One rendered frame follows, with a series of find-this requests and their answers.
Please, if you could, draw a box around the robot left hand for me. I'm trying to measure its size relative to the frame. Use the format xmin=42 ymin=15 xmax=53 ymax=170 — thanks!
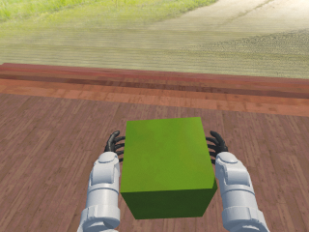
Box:
xmin=104 ymin=130 xmax=126 ymax=162

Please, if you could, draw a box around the right robot forearm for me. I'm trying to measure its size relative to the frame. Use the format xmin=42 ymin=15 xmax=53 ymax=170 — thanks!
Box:
xmin=215 ymin=152 xmax=269 ymax=232

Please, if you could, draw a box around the robot right hand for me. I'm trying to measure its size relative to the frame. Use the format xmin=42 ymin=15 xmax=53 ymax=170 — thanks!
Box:
xmin=206 ymin=130 xmax=229 ymax=165

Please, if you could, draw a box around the carton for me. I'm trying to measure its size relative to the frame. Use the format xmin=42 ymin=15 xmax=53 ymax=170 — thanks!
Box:
xmin=120 ymin=117 xmax=218 ymax=219

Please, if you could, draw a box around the left robot forearm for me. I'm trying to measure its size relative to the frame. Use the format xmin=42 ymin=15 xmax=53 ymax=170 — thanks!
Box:
xmin=77 ymin=152 xmax=121 ymax=232

